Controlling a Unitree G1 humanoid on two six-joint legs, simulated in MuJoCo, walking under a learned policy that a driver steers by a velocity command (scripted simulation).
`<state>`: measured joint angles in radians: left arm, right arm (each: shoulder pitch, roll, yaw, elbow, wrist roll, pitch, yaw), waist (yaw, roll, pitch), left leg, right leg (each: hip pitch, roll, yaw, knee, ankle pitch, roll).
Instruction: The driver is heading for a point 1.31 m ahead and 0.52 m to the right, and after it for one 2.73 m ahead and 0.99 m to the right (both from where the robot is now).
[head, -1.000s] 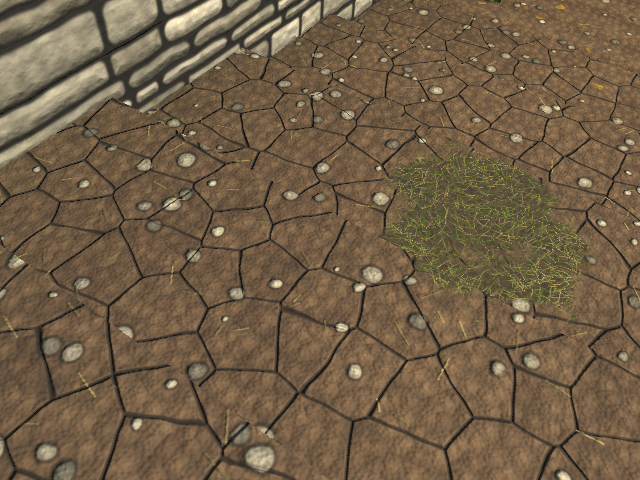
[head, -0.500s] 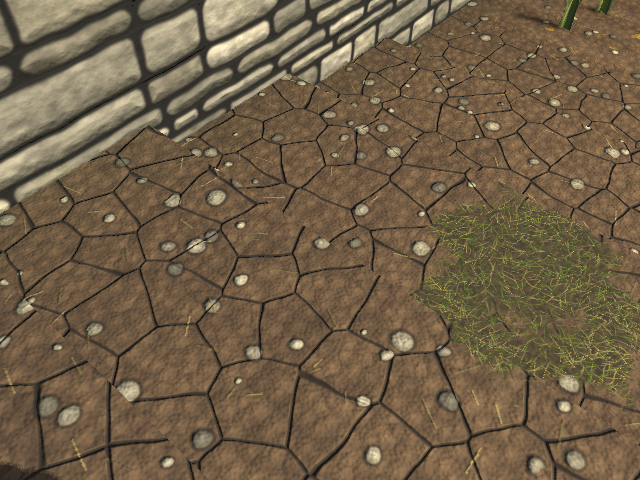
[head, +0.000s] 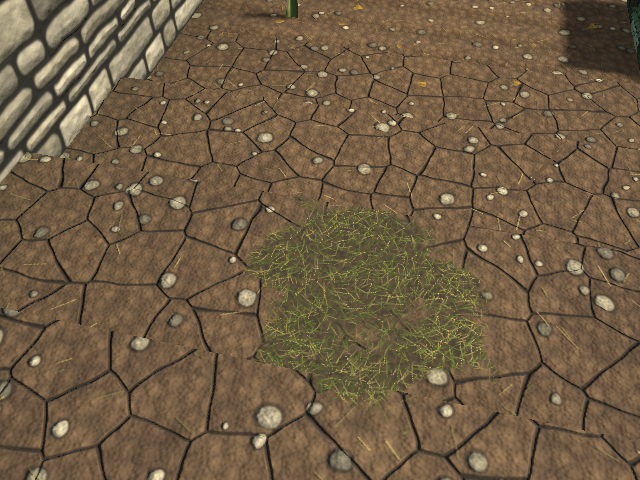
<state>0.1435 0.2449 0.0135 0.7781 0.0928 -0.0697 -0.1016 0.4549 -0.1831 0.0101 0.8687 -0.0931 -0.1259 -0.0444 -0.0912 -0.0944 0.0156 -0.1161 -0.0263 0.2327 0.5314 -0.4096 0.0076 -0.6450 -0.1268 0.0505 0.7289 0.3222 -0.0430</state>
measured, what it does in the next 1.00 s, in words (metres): goes down, turning right: right foot 0.16 m lower, then left foot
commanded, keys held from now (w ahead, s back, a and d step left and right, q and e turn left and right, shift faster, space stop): e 0.62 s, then w+e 0.28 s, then w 0.10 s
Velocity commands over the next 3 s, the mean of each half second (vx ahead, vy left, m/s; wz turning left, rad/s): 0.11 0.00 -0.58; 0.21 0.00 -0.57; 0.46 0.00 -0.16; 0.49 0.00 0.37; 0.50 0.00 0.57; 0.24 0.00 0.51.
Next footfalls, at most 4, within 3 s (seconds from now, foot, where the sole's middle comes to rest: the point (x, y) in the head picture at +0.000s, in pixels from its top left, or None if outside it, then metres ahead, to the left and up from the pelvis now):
0.20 right None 0.27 -0.16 -0.91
0.62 left None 0.35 0.04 -0.91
1.28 right None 0.44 -0.36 -0.91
1.94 left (449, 351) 0.94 -0.43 -1.07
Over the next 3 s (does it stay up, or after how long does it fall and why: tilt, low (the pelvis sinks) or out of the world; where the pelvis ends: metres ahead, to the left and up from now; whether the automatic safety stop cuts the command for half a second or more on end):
stays up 1.26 -0.60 -0.29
